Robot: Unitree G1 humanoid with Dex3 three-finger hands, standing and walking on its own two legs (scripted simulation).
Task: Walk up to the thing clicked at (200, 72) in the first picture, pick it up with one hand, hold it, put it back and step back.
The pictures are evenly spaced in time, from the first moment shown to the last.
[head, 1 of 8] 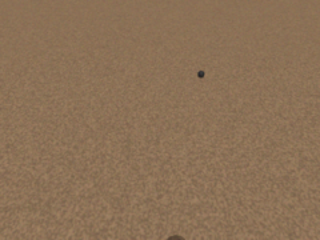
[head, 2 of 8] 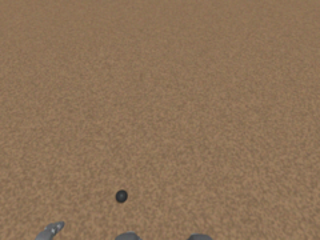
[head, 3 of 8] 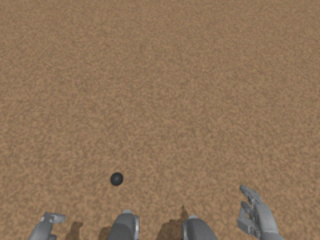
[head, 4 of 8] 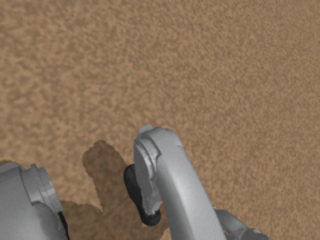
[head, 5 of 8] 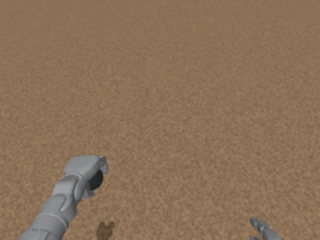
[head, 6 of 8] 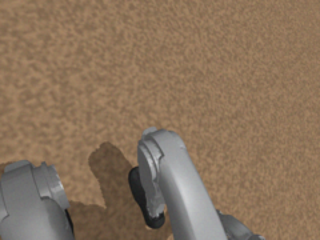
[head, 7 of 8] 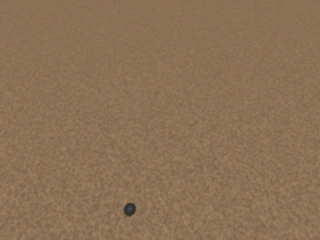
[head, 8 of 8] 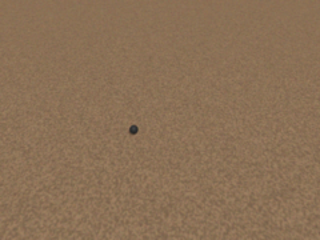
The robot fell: no
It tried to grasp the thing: yes
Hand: left
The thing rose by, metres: 0.68
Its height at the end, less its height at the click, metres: +0.00
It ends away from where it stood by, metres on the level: 0.00
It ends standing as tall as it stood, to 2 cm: yes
